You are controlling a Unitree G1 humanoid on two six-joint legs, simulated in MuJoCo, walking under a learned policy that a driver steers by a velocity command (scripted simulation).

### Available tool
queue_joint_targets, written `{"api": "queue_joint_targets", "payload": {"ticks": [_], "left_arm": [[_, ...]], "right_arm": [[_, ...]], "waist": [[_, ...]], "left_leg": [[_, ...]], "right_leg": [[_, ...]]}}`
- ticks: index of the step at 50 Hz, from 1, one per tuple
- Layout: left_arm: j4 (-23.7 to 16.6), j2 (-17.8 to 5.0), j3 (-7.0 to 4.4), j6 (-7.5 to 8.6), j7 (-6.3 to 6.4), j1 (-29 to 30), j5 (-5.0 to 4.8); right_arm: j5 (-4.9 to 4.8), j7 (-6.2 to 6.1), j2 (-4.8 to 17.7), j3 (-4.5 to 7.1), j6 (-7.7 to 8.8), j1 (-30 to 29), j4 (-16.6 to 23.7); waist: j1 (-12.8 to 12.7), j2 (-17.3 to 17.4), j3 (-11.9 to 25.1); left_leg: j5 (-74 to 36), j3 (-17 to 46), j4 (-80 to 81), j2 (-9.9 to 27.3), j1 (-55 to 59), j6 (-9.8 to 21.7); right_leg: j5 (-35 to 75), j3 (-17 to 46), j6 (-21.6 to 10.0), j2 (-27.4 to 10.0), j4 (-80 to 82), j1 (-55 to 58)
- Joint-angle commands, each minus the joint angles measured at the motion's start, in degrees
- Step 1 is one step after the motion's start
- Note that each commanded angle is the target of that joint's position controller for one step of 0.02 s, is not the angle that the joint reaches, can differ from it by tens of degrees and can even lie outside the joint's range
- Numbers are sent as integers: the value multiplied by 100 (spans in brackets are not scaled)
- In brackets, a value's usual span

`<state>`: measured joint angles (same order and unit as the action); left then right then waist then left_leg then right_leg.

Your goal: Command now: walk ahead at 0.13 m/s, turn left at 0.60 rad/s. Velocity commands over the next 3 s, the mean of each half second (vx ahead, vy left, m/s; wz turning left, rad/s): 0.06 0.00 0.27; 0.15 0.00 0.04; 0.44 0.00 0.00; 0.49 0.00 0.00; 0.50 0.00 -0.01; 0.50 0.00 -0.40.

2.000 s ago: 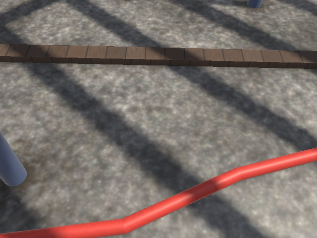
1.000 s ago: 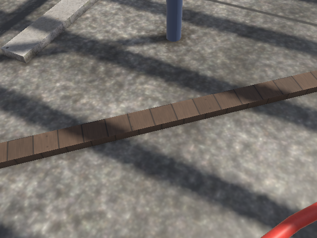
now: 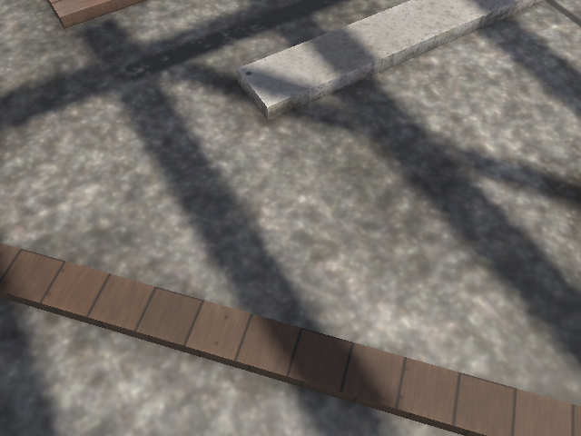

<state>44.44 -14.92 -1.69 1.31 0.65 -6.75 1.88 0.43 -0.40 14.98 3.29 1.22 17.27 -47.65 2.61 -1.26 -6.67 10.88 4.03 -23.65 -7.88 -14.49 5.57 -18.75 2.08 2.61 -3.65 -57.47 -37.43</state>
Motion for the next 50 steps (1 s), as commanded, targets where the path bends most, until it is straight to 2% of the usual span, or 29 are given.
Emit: {"api": "queue_joint_targets", "payload": {"ticks": [1,5,7,8,9,10,11,12,13,14,16,20,23,24,25,26,27,28,30,34,35,37,39,41,44,46,48,49,50], "left_arm": [[-260,-374,-39,-38,5,-472,-32],[-256,-531,-44,-44,61,-413,-60],[-170,-583,-74,37,86,-710,-34],[-156,-707,-92,124,111,-814,17],[-283,-1096,-126,181,137,-898,56],[-265,-1077,-152,57,111,-937,-122],[-323,-898,-116,-4,83,-792,-191],[-344,-606,-42,-30,81,-529,-165],[-370,-492,2,-77,85,-219,-103],[-363,-499,7,-94,101,-52,-69],[-270,-513,-4,-117,91,5,-31],[10,-650,-53,-134,44,-329,-66],[123,-743,-97,-234,15,-321,-98],[188,-712,-105,-247,10,-467,-97],[150,-550,-72,-228,-23,-521,-127],[151,-324,-27,-223,-47,-422,-206],[281,-333,-11,-214,-57,-339,-156],[400,-328,-17,-185,-70,-418,-133],[603,-496,-62,-131,-78,-591,-104],[961,-398,-24,-98,-55,-725,-125],[1036,-368,-14,-109,-52,-752,-120],[1067,-395,-45,-138,-62,-710,-84],[978,-280,-36,-151,-108,-460,-13],[886,-265,-42,-84,-144,-369,19],[791,-358,-102,94,-189,-310,-11],[828,-283,-122,174,-200,-562,-71],[1291,-343,-215,235,-131,-1840,-76],[1441,-869,-358,288,-40,-2621,13],[1656,-1315,-460,244,-57,-3177,-57]], "right_arm": [[-2,-6,972,271,40,-124,427],[28,14,862,245,-50,-49,372],[-15,-12,881,240,-80,-155,359],[-43,-22,778,207,-60,-45,367],[-37,-45,457,128,-34,480,451],[-75,-126,511,170,-163,1084,317],[73,-133,742,190,-258,977,196],[101,-112,740,199,-331,629,164],[81,-89,658,180,-389,454,184],[74,-50,607,153,-445,366,193],[54,-9,518,89,-486,417,106],[22,-42,401,-28,-502,80,38],[27,-57,391,-67,-422,319,-195],[75,-66,504,-70,-357,197,-186],[181,-95,746,-60,-279,96,-110],[90,-74,799,-78,-238,-319,-125],[92,-48,478,-179,-170,-622,-108],[90,-54,431,-203,-110,-626,-178],[45,-104,539,-190,-51,-395,-367],[12,-131,431,-211,-45,-99,-646],[22,-132,444,-203,-53,16,-715],[19,-127,707,-93,-108,135,-774],[18,-120,868,-6,-129,247,-786],[44,-119,798,21,-67,269,-819],[76,-91,733,55,90,322,-900],[37,-69,761,83,150,211,-923],[29,-46,640,62,191,-9,-856],[4,7,273,-45,238,-187,-666],[63,47,192,-50,259,-216,-489]], "waist": [[-304,422,1412],[-239,622,1194],[-453,575,934],[-456,262,911],[-199,-840,1347],[-132,-1445,1949],[-113,-823,1691],[-105,-367,1264],[-19,-337,1030],[18,-576,871],[38,-719,850],[-217,-808,969],[-60,-728,895],[-117,-511,746],[-218,55,773],[-447,840,433],[-482,699,276],[-503,663,325],[-470,664,362],[-384,320,297],[-341,314,371],[-251,591,174],[-91,870,-296],[-70,888,-491],[-106,737,-354],[-306,706,-201],[-859,279,189],[-1173,-983,505],[-1133,-1862,634]], "left_leg": [[-5019,955,-12,1376,369,689],[-4026,1175,-239,1353,225,356],[-3075,1387,-627,1279,81,150],[-2318,1316,-1101,979,-95,-45],[59,774,-2273,413,-454,-254],[2983,196,-3269,-262,-667,-356],[2849,264,-3968,-57,-857,-390],[2384,374,-4087,88,-839,-431],[2087,377,-3938,191,-751,-505],[1834,324,-3725,283,-606,-573],[1683,48,-3164,268,-287,-659],[1591,-209,-1595,422,87,-587],[504,-409,2,434,871,-348],[206,-54,432,632,1069,-215],[581,850,800,1382,1122,-43],[1210,1355,1082,1813,-182,156],[1480,1251,1226,1757,-737,41],[1501,1043,1212,1553,-749,-116],[1135,802,1158,1328,-490,-230],[720,634,994,1258,-50,-163],[1222,643,1063,1227,-1,-118],[2728,932,1237,1305,-35,146],[3594,1619,1714,1898,64,535],[3170,1939,1933,2338,373,808],[1900,1462,1634,2209,1035,820],[1320,1042,1350,2024,736,692],[594,461,231,1566,-391,437],[484,-324,-1656,888,-1299,123],[1977,-629,-3056,242,-2394,-3]], "right_leg": [[773,-124,-117,249,800,1051],[1029,-59,-282,382,1781,1821],[1508,-19,-427,359,2782,2433],[2564,296,-559,-8,3286,2895],[5254,1557,-955,-1435,3161,3609],[6098,2551,-1884,-2254,3346,3684],[4932,2675,-2057,-2083,3621,3282],[3666,2155,-1854,-1671,3782,2796],[2753,1710,-1609,-1328,3984,2442],[2242,1359,-1473,-1089,4156,2175],[1863,889,-1325,-733,4205,2026],[1061,1006,-1344,-765,4220,2415],[383,975,-1070,-653,4147,2066],[132,947,-796,-581,4137,1766],[-12,726,-513,-371,3765,1547],[317,99,-348,206,3644,2162],[800,140,-321,142,3589,2862],[1069,201,-338,91,3660,3129],[1297,301,-409,-34,3671,3205],[1250,347,-397,-74,3818,2907],[857,280,-388,15,3773,2884],[-281,-110,-449,395,3177,2371],[-375,-461,-487,551,2374,1504],[-236,-367,-553,244,1704,870],[-338,-414,-615,117,1904,706],[45,-622,-662,252,2583,1624],[275,-569,-707,516,3334,3776],[-938,1291,-1013,-698,4288,4675],[-1781,3506,-1488,-1756,5103,4983]]}}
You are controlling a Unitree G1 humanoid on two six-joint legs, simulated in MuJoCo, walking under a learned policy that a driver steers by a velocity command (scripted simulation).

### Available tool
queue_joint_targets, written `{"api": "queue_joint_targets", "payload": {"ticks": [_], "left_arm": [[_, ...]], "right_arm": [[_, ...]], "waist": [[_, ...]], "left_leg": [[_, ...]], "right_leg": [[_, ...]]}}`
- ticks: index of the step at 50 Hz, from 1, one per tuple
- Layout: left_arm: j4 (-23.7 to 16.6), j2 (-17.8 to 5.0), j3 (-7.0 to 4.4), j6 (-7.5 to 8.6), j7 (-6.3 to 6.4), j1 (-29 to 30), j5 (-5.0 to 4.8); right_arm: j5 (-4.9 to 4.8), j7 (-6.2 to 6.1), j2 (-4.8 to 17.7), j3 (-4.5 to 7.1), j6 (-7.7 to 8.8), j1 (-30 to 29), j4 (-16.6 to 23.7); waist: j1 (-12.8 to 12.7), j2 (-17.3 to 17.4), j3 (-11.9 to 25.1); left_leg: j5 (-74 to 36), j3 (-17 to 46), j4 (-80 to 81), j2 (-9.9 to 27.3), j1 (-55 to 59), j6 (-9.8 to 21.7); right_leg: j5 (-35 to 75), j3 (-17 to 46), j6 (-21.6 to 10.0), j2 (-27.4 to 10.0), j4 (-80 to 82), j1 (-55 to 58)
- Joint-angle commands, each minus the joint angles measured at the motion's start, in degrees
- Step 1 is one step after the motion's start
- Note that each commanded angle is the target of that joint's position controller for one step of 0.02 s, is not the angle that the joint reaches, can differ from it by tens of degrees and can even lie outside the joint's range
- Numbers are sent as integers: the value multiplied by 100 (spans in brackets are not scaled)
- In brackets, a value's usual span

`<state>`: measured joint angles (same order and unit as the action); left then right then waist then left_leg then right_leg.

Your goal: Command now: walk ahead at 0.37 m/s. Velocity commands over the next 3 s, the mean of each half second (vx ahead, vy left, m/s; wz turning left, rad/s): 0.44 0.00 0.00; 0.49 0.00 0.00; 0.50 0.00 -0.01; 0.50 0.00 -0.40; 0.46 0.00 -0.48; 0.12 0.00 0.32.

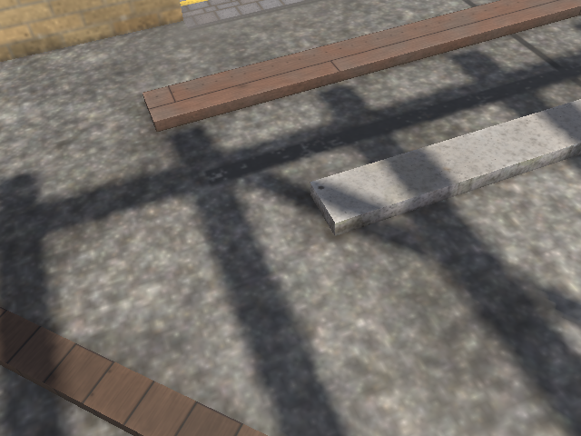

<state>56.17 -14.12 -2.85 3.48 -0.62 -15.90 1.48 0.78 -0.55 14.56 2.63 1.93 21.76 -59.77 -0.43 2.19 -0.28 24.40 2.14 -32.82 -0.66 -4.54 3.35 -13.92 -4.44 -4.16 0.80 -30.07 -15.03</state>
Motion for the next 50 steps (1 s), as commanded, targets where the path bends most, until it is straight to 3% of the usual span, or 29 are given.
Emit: {"api": "queue_joint_targets", "payload": {"ticks": [1,2,3,5,7,13,17,18,19,20,21,22,23,24,25,26,27,29,30,32,34,35,38,45,48,49,50], "left_arm": [[362,-948,-220,-19,66,-1655,-2],[130,-710,-154,2,43,-1047,1],[24,-606,-117,36,36,-718,-6],[66,-391,-33,124,50,-715,-30],[239,-388,-9,182,52,-1069,-52],[485,-249,90,178,96,-1585,-38],[579,-277,106,161,133,-1655,-51],[580,-327,102,144,117,-1595,-68],[607,-397,89,152,114,-1583,-74],[620,-517,65,157,123,-1483,-79],[638,-273,123,154,99,-1638,-92],[642,-318,138,153,91,-1690,-113],[527,-496,115,168,70,-1530,-178],[307,-467,97,187,40,-1220,-315],[163,-437,44,217,7,-1036,-180],[-71,-427,-1,210,-3,-454,-148],[-123,-277,8,183,-8,-348,-156],[-33,-36,-2,-14,27,-640,-29],[11,46,-2,-125,23,-748,-9],[-138,94,4,-258,-27,-520,-12],[-238,-47,-29,-303,-95,-228,46],[-348,-136,-81,-293,-107,76,45],[-576,-200,-107,-258,-123,649,8],[-830,-283,-157,-239,-170,1336,-10],[-812,-340,-195,-170,-178,1314,-6],[-738,-397,-224,-136,-176,1134,11],[-533,-454,-272,-82,-170,596,30]], "right_arm": [[148,68,493,76,154,-765,675],[112,139,389,56,175,-792,629],[68,195,323,41,204,-758,571],[157,254,275,36,154,-690,487],[164,284,225,24,81,-759,518],[111,251,33,-83,-2,-2050,1050],[99,242,-43,-175,-6,-2792,1486],[72,244,-36,-191,0,-2836,1542],[53,218,6,-168,2,-2781,1560],[78,164,93,-119,6,-2334,1493],[21,114,299,-14,53,-1540,1201],[-44,79,332,75,89,-673,893],[-5,59,551,227,88,155,594],[39,25,946,420,23,1038,409],[67,51,837,350,46,444,480],[46,31,778,329,79,-238,590],[70,26,483,259,151,-584,573],[47,46,45,146,269,-986,479],[35,52,-45,125,313,-985,453],[36,46,199,182,360,-807,371],[103,53,333,220,388,-678,362],[102,65,283,202,443,-499,300],[25,66,405,227,505,-324,234],[147,-42,558,310,416,-42,157],[213,-98,626,352,281,85,116],[223,-97,658,362,234,102,114],[242,-91,695,367,180,47,137]], "waist": [[-447,-1102,-400],[-214,-605,-623],[-65,-477,-633],[23,-547,-521],[36,-598,-460],[-168,-641,-707],[-212,-655,-1001],[-187,-639,-1002],[-157,-766,-963],[95,-915,-682],[328,-581,-109],[659,-411,514],[967,-218,1006],[1353,721,1976],[837,227,1884],[606,-288,978],[348,-504,390],[-136,-270,-118],[-230,-185,-178],[-318,52,-311],[-279,160,-355],[-205,-7,-446],[-134,21,-501],[130,62,-732],[203,44,-777],[150,-20,-657],[-80,-151,-412]], "left_leg": [[479,50,-3016,-41,-3588,323],[-157,143,-3158,224,-3580,366],[-609,97,-3048,391,-3435,331],[-1095,-118,-3014,506,-3258,160],[-1246,-284,-3055,524,-3442,16],[-1616,-737,-2290,488,-4094,-223],[-1675,-883,-1160,407,-3896,0],[-1527,-1152,-721,225,-3417,100],[-1568,-1222,-504,89,-2972,210],[-1214,-1281,-729,-132,-2395,372],[-955,-1447,-974,-467,-1437,558],[-909,-1141,-773,-446,-68,741],[-585,-223,-195,119,1346,941],[634,2226,933,1593,2326,1540],[-7,3086,1565,2096,1962,1612],[-67,2565,1726,2013,1067,1437],[-493,2035,1920,1893,279,1226],[-936,1034,2181,1510,-781,866],[-991,722,2320,1429,-1033,805],[-958,133,2599,1238,-1296,822],[-972,-25,2780,1290,-1246,984],[-1085,33,2832,1361,-1009,1018],[-1158,-177,2912,1342,-548,924],[-1316,-627,2644,1439,479,616],[-1847,-712,1995,1457,983,505],[-2361,-751,1539,1424,1052,473],[-2948,-854,744,1311,1017,420]], "right_leg": [[-2548,3902,-862,-2224,2245,2189],[-2323,3350,-773,-1995,2218,1710],[-1779,2817,-650,-1744,2315,1482],[-457,2007,-485,-1366,2356,1429],[802,1580,-567,-1322,2249,1555],[2659,891,-705,-1163,2209,1695],[3133,796,-717,-1290,2412,1773],[3234,654,-720,-1238,2539,1595],[3609,622,-695,-1247,2485,1608],[4711,560,-642,-1410,2026,1655],[6126,229,-520,-1177,942,1557],[6208,55,-294,-997,-329,973],[4953,7,-80,-771,-1684,-161],[1830,-119,156,101,-4450,-1125],[-702,730,14,72,-5285,-1685],[-518,891,-106,-287,-5087,-2017],[-378,880,-165,-531,-4643,-1916],[-412,907,-158,-692,-3925,-1344],[-354,876,-128,-683,-3715,-1153],[-190,589,-18,-626,-2988,-1112],[457,400,101,-689,-2619,-1241],[962,535,167,-744,-2525,-1639],[1588,535,303,-827,-1635,-1984],[1690,407,239,-876,-39,-1722],[1319,308,140,-827,388,-1567],[1121,218,78,-725,484,-1255],[1072,122,1,-587,698,-672]]}}
Over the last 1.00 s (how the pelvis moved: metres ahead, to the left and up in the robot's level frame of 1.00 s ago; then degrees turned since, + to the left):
0.16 -0.04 -0.01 7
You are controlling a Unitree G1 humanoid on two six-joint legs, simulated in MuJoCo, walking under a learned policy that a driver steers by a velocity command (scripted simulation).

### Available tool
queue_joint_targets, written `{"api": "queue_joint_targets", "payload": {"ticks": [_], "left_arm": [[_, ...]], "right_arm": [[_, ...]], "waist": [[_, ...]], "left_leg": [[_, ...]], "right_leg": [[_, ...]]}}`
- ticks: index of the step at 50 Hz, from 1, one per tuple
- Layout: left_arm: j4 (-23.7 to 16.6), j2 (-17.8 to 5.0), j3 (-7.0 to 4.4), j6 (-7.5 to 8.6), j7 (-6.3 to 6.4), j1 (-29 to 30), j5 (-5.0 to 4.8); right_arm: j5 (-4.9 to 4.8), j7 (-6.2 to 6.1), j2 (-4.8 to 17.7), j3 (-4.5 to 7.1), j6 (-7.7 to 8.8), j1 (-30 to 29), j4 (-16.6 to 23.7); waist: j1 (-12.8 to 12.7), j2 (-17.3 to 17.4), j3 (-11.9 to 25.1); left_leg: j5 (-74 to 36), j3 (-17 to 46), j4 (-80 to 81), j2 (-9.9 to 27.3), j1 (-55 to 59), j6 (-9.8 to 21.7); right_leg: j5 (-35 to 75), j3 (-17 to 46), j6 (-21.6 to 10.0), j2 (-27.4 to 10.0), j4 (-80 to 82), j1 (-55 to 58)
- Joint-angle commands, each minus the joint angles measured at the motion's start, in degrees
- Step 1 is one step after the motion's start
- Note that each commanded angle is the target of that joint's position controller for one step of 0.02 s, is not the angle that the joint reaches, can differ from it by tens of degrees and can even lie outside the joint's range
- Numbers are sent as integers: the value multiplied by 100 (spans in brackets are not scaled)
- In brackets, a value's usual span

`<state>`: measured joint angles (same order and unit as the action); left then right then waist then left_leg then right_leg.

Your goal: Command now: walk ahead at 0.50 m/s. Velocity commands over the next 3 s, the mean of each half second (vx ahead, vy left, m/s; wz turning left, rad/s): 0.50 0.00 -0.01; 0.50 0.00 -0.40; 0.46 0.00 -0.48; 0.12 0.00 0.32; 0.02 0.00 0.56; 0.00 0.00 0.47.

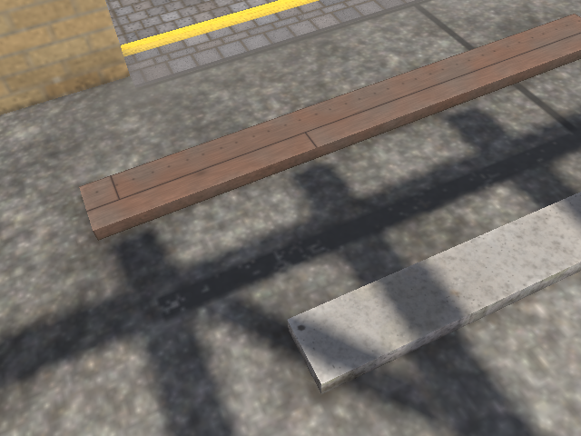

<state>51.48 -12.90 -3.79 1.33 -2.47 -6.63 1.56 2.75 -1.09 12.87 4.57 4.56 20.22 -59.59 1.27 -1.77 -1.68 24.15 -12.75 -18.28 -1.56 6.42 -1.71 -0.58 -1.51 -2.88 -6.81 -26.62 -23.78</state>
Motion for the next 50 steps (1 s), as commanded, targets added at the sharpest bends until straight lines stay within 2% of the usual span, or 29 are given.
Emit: {"api": "queue_joint_targets", "payload": {"ticks": [1,2,3,4,5,6,7,8,9,12,16,20,23,24,25,26,27,28,29,30,32,35,37,39,43,46,48,49,50], "left_arm": [[347,-644,-243,193,57,-1338,73],[682,-938,-323,263,112,-2261,188],[791,-1363,-318,318,139,-2587,248],[851,-1697,-394,252,199,-2724,53],[619,-1237,-294,269,221,-2014,73],[421,-766,-172,308,207,-1448,73],[382,-648,-123,348,206,-1297,114],[432,-576,-77,420,254,-1392,45],[514,-448,-20,483,264,-1424,-25],[711,-492,-8,588,309,-1775,-110],[783,-365,67,533,297,-1856,-95],[972,-436,67,487,312,-2108,-82],[976,-556,28,450,361,-1846,-41],[954,-612,10,406,365,-1736,-14],[907,-612,4,363,351,-1643,-35],[773,-347,63,331,312,-1872,-80],[812,215,124,275,266,-2726,-266],[805,-290,16,214,288,-2194,-113],[649,-380,-26,226,250,-1627,-86],[591,-279,-25,233,224,-1438,-92],[611,-103,-27,114,146,-1533,25],[460,52,-27,-50,99,-1257,20],[317,46,-26,-111,92,-890,11],[199,72,-19,-143,115,-590,9],[-142,113,12,-131,192,114,24],[-501,185,102,-108,153,759,60],[-696,252,220,-90,39,1069,13],[-785,319,258,-105,12,1120,-9],[-806,254,251,-120,-2,1039,-33]], "right_arm": [[59,-16,865,167,-138,77,162],[58,28,636,100,-158,106,222],[67,83,-86,-18,-137,244,331],[-338,102,35,-14,-6,689,467],[-374,94,402,2,34,-29,484],[-331,135,588,27,68,-567,528],[-269,154,532,18,45,-523,427],[-128,189,412,-3,-24,-562,444],[-74,234,366,-16,-103,-531,413],[-24,288,242,-75,-237,-953,526],[-119,312,94,-224,-205,-1885,882],[-175,265,166,-258,-154,-2240,1079],[-161,181,418,-137,-77,-1568,942],[-157,136,511,-67,-39,-832,706],[-95,77,623,13,0,200,366],[28,29,1153,154,24,993,254],[23,97,1474,220,-29,775,335],[-179,131,1123,171,-85,86,471],[-206,131,623,33,-61,-525,612],[-165,141,384,-35,-13,-702,597],[-178,54,130,-124,88,-610,467],[-183,28,307,-90,233,-168,331],[-180,26,349,-84,251,70,271],[-157,26,261,-110,244,455,159],[-91,-13,180,-173,248,1053,-27],[-92,-68,11,-249,191,1278,-135],[-150,-124,13,-276,120,964,4],[-176,-160,236,-253,98,943,32],[-179,-182,467,-206,92,994,-20]], "waist": [[-676,-64,187],[-965,-482,663],[-588,-1623,756],[-578,-2438,1530],[-438,-1151,760],[-449,-435,358],[-306,-118,362],[-214,-226,378],[-86,-203,264],[-90,-213,-22],[-201,-189,-351],[-283,-285,-463],[110,-256,-158],[415,-199,170],[810,-28,628],[878,707,1285],[325,1803,1738],[211,750,1105],[92,379,266],[-28,254,-65],[-275,452,-156],[-316,376,-158],[-257,419,-207],[-155,517,-229],[-40,407,-432],[20,405,-687],[-20,346,-842],[-18,498,-746],[-78,617,-584]], "left_leg": [[-3131,384,-2005,1041,-335,800],[-1794,450,-3692,627,-1617,751],[1438,845,-5719,120,-3258,743],[1047,1408,-6269,-475,-4426,645],[260,1506,-6275,180,-4973,737],[-431,1465,-5898,404,-4729,713],[-716,1496,-5735,523,-4435,689],[-928,1586,-5552,639,-4159,645],[-1071,1574,-5225,709,-4000,606],[-1298,1239,-4529,656,-4279,419],[-2024,842,-2744,572,-4137,375],[-2284,569,-1686,362,-3680,649],[-1876,623,-1505,71,-2952,958],[-1756,645,-1324,-64,-2340,1042],[-1950,802,-1014,75,-1156,1140],[-1483,2304,-853,1417,78,1326],[-837,5028,119,2739,1004,2038],[556,4887,509,2467,237,1820],[852,3980,714,2272,-714,1603],[363,3391,921,2039,-1252,1405],[-664,2361,1028,1690,-1785,1081],[-1667,1625,1029,1622,-1705,945],[-2038,1221,1021,1543,-1506,785],[-2380,976,935,1511,-1202,712],[-3173,702,807,1588,-509,711],[-3774,350,849,1490,-285,672],[-4018,-86,1077,1250,-743,622],[-5195,-219,1044,1426,-851,634],[-6495,-319,742,1520,-703,611]], "right_leg": [[-97,-500,-165,489,698,1263],[-417,-67,-258,129,240,2756],[1013,1252,-217,-915,-433,3561],[46,3284,-957,-1480,838,4258],[-833,2857,-978,-1474,1108,3729],[-451,2258,-829,-1212,1120,3006],[259,1912,-710,-1095,1126,2676],[1024,1711,-754,-1114,1099,2347],[1362,1317,-623,-898,1167,2148],[2001,776,-668,-608,1428,2192],[2021,207,-656,-262,1756,2123],[2580,58,-672,-444,1796,2502],[4058,13,-558,-527,850,2906],[4273,34,-505,-450,-15,2932],[3508,-57,-431,-208,-1274,2394],[1089,-283,-375,284,-3133,1287],[-3178,12,-255,1280,-5009,-558],[-2602,551,-347,791,-5293,-966],[-2006,490,-359,544,-5047,-1073],[-1684,444,-356,370,-4853,-964],[-1381,452,-269,172,-4542,-577],[-1082,345,-160,129,-4572,-949],[-715,282,-98,73,-4550,-1493],[-527,158,-65,99,-4832,-2057],[-728,37,-147,193,-5364,-3251],[-1007,-290,-168,293,-4842,-3525],[-908,-745,-143,358,-3037,-2580],[-1432,-1150,-237,611,-2592,-1881],[-1516,-1361,-347,823,-2292,-1348]]}}
Over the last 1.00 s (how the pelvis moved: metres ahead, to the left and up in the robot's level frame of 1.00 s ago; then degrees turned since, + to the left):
0.53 -0.02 0.03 -2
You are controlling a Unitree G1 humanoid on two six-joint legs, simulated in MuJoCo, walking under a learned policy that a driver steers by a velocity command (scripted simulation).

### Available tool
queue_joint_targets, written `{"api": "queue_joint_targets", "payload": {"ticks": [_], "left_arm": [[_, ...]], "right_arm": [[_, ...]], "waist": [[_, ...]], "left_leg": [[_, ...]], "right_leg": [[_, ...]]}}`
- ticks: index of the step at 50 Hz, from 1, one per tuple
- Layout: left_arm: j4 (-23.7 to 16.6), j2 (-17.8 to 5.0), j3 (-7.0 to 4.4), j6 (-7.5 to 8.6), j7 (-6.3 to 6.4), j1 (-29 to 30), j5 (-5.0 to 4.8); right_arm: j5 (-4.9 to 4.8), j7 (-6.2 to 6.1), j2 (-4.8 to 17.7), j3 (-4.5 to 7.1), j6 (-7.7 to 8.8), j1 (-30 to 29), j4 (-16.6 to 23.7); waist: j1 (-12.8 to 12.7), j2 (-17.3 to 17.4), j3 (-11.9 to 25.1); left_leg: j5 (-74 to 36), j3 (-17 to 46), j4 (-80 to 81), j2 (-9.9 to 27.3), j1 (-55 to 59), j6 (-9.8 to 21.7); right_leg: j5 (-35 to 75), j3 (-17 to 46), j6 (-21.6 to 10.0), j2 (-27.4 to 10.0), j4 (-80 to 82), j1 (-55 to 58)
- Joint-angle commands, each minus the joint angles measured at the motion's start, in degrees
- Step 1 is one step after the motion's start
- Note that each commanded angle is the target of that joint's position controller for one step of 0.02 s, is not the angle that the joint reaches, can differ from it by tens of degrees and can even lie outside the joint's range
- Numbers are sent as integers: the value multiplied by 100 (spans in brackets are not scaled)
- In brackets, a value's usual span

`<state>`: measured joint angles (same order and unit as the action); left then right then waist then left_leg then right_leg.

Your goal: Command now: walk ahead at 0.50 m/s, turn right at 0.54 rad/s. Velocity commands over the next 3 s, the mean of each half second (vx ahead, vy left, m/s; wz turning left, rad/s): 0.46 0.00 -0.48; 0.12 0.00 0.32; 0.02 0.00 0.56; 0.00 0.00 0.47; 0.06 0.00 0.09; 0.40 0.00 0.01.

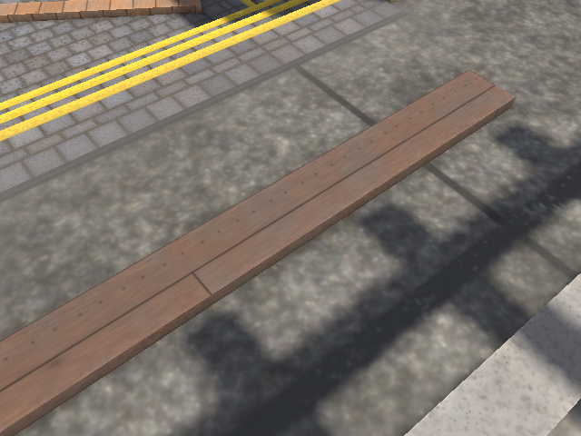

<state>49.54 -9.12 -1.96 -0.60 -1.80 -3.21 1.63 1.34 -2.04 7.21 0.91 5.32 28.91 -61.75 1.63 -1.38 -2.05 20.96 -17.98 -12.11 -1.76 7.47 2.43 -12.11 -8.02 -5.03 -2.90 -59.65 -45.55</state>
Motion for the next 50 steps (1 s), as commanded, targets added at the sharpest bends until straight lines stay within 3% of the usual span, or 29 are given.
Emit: {"api": "queue_joint_targets", "payload": {"ticks": [1,2,3,4,5,6,7,8,9,10,13,18,21,23,26,30,31,32,33,34,35,36,37,39,41,42,44,47,50], "left_arm": [[-493,-231,12,57,-39,107,-61],[-359,-413,-50,74,-19,-639,-103],[-155,-694,-156,120,-20,-1590,-51],[15,-1147,-357,158,52,-2253,11],[-130,-1802,-631,48,119,-2032,-123],[-278,-1846,-598,37,113,-1406,-95],[-298,-1637,-557,63,167,-1150,-68],[-194,-1286,-473,141,181,-1032,-63],[-148,-1054,-403,249,207,-884,-61],[-169,-982,-381,329,212,-659,-63],[-142,-1031,-354,485,177,-940,-92],[-106,-1311,-414,506,145,-1808,-127],[-73,-1233,-348,495,214,-2015,-120],[-66,-1177,-303,484,256,-2069,-81],[-116,-1201,-269,482,352,-2039,-16],[-84,-1243,-238,471,505,-2144,109],[-71,-1283,-244,464,518,-2124,109],[-96,-1349,-254,451,495,-1956,38],[-170,-1310,-243,458,456,-1984,-78],[-198,-830,-177,439,476,-2644,-217],[-192,-1076,-160,371,492,-2852,-266],[-269,-1186,-149,317,492,-2503,-128],[-393,-1205,-126,277,452,-1863,25],[-631,-1191,-118,104,345,-1384,142],[-679,-1065,-77,-78,349,-1374,117],[-701,-1006,-58,-120,365,-1406,114],[-772,-1006,-72,-149,372,-1298,101],[-894,-999,-87,-226,404,-1033,111],[-1054,-1000,-99,-273,415,-674,68]], "right_arm": [[-15,-112,1250,208,10,99,194],[-22,-126,1377,257,-3,48,254],[-58,-95,1523,300,19,-258,425],[-181,20,1475,314,60,-533,789],[-140,173,1269,328,107,-865,1237],[-88,291,1280,333,194,-1118,1521],[-123,314,1142,307,192,-1242,1615],[-119,258,1026,292,153,-1104,1601],[-62,194,946,284,68,-1081,1677],[23,138,851,243,-58,-906,1660],[128,181,925,243,-329,-1039,1833],[131,214,1128,288,-411,-2214,2367],[132,237,1099,253,-398,-2447,2466],[114,284,1014,207,-340,-2505,2475],[47,344,1083,215,-247,-2613,2481],[-44,404,1196,258,-153,-2161,2136],[-32,394,1263,291,-102,-1779,1961],[39,383,1327,335,-24,-1063,1668],[101,363,1605,418,42,-409,1409],[104,369,1848,452,24,-199,1448],[-151,413,1739,440,-41,-45,1585],[-242,341,1773,500,-137,-522,1809],[-218,259,1514,428,-233,-948,1964],[-164,145,1422,371,-356,-1067,1913],[-106,134,1489,387,-364,-1007,1811],[-83,139,1543,404,-354,-1019,1829],[-112,139,1579,421,-359,-1023,1804],[-120,107,1618,467,-455,-1070,1893],[-123,76,1626,497,-580,-1050,1961]], "waist": [[-389,886,-140],[-722,1156,336],[-1165,1286,852],[-1461,530,1359],[-1318,-1116,1772],[-823,-335,1759],[-641,334,1138],[-323,861,351],[-31,898,7],[173,665,-37],[147,280,98],[-360,20,170],[-439,-39,215],[-507,-122,252],[-593,-215,181],[-598,-139,59],[-440,-23,96],[-71,284,311],[103,747,703],[-209,1785,1419],[-104,1109,2314],[-52,771,2214],[-2,260,1625],[-129,201,1002],[-220,376,795],[-244,420,886],[-285,447,823],[-213,603,878],[-86,645,627]], "left_leg": [[-7885,100,-667,1694,-414,187],[-8895,90,-1659,1822,-215,224],[-8638,146,-2850,1988,-544,294],[-7133,-19,-4649,1596,-1846,187],[-1250,237,-7495,58,-3866,-200],[-211,1994,-7896,62,-4590,-57],[-422,2201,-7715,363,-4700,-22],[-531,2140,-7090,618,-4556,-19],[-507,2185,-6498,832,-4327,-87],[-394,2166,-6131,912,-4040,-128],[-701,1898,-5057,909,-3695,-328],[-1653,2037,-4011,848,-4791,-511],[-1977,1929,-3423,749,-4906,-471],[-2303,1861,-2961,686,-4731,-381],[-2833,1909,-2078,596,-4331,-203],[-3234,2061,-1103,419,-3445,20],[-3188,1999,-817,322,-3099,91],[-3632,1701,-383,128,-2296,138],[-5619,1788,-641,409,-1184,194],[-9655,3102,-2263,1847,859,957],[-9928,4234,-2340,2459,1557,1579],[-8085,4482,-1835,2473,1066,1930],[-6585,4291,-1381,2153,169,1839],[-5356,4129,-841,1783,-1241,1629],[-4935,3822,-657,1388,-1937,1383],[-4997,3766,-686,1291,-1995,1320],[-4463,3616,-663,973,-2123,1090],[-3241,3984,-622,868,-1955,844],[-1317,4354,-395,698,-1949,655]], "right_leg": [[-761,-850,-360,749,876,1239],[-973,-785,-652,929,960,1782],[-741,-253,-1015,852,1159,2825],[-1256,693,-1382,605,2112,4240],[-2261,4120,-2171,-796,3663,5283],[-1842,5425,-2188,-1328,4407,5142],[-1882,4931,-2027,-1457,4524,4425],[-1319,4335,-1717,-1315,4609,3462],[-553,3703,-1459,-968,4556,2912],[-168,3080,-1341,-614,4546,2602],[1061,2103,-1293,-82,4628,2487],[1314,2491,-1164,-155,4772,3758],[2834,2096,-959,-155,4479,4369],[3176,1838,-832,-127,4270,4542],[2836,1721,-656,-190,3930,4635],[2483,1634,-437,-302,2976,4700],[2721,1578,-391,-236,2399,4738],[2740,1300,-302,57,1309,4563],[1554,949,-178,505,-251,3847],[-3254,558,127,1131,-2488,1730],[-3125,910,307,1021,-3210,960],[-2357,1022,415,709,-3542,586],[-1846,1003,479,493,-3436,456],[-1462,1086,558,262,-2837,719],[-1177,1049,548,262,-2393,1021],[-1133,1029,528,301,-2413,1023],[-642,1093,606,274,-1721,984],[-536,1174,731,291,-1446,724],[-404,1272,846,274,-625,585]]}}
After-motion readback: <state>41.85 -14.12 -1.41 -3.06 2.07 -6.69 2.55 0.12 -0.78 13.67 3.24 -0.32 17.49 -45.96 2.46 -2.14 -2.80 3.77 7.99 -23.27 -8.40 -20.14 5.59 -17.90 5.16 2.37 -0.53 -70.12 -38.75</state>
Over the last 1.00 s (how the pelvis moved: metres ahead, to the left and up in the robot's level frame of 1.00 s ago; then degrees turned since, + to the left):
0.58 -0.03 -0.03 -14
